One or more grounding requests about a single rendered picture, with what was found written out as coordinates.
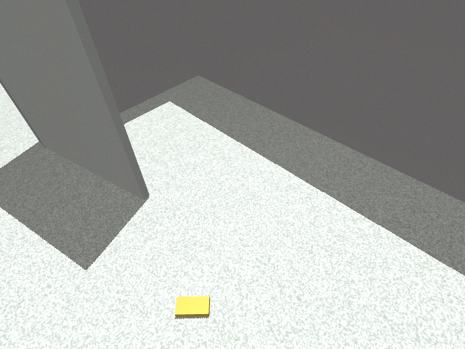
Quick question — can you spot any small box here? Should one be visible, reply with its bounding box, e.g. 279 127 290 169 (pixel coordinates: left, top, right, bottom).
175 296 210 317

